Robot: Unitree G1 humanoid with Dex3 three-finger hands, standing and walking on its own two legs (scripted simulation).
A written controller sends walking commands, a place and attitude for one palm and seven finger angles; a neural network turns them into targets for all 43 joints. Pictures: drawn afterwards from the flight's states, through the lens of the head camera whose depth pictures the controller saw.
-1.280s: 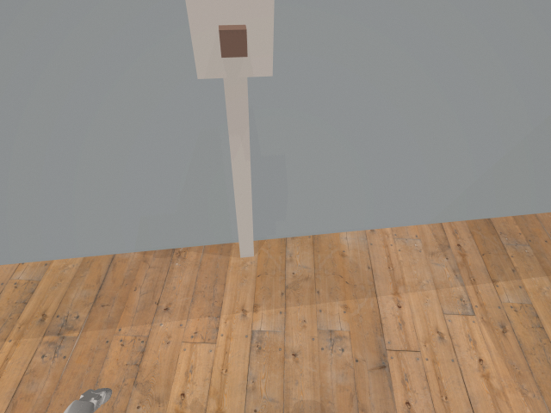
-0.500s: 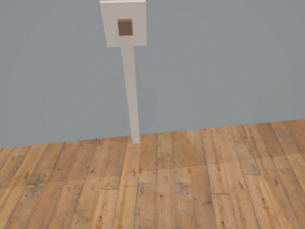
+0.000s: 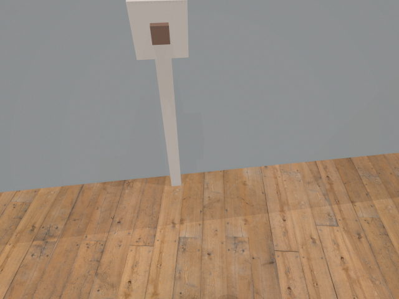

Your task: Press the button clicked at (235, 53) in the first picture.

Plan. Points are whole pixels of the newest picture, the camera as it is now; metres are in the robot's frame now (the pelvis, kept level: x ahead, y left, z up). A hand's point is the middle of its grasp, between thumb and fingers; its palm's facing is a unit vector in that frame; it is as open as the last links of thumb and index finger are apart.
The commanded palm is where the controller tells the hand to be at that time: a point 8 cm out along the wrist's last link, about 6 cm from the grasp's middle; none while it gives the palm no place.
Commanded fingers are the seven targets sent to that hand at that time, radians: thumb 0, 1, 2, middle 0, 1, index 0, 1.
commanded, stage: look at it before walking up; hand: left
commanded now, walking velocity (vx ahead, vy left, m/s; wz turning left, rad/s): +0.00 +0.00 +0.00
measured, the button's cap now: (160, 33) +0.83 +0.17 +0.15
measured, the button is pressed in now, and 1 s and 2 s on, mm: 0 0 0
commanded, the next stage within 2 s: turn to face it in 0.26 s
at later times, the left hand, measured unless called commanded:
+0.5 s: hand out of the picture +0.08 +0.25 -0.15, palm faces -0.01 -0.94 -0.35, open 7.4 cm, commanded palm none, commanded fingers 0.00 0.90 0.90 -0.20 -0.30 -0.20 -0.30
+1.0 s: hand out of the picture +0.00 +0.21 -0.19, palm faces +0.11 -0.97 -0.23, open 7.4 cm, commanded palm none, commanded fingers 0.00 0.90 0.90 -0.20 -0.30 -0.20 -0.30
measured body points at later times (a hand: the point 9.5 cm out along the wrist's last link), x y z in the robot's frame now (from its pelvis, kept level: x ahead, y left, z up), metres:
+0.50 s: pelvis +0.01 +0.00 +0.00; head +0.01 +0.00 +0.45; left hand +0.09 +0.30 -0.13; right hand +0.09 -0.30 -0.13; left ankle +0.00 +0.12 -0.75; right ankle +0.00 -0.12 -0.75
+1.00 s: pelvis -0.01 +0.01 -0.01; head +0.01 +0.02 +0.44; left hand +0.00 +0.26 -0.17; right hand +0.05 -0.22 -0.16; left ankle +0.00 +0.12 -0.75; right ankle -0.01 -0.12 -0.74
